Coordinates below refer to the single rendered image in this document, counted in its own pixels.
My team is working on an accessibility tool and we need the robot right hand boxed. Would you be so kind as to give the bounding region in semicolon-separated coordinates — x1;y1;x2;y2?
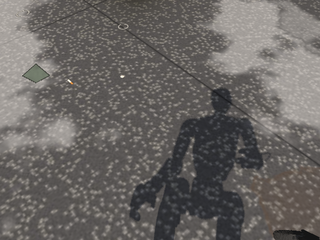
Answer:
273;229;320;240

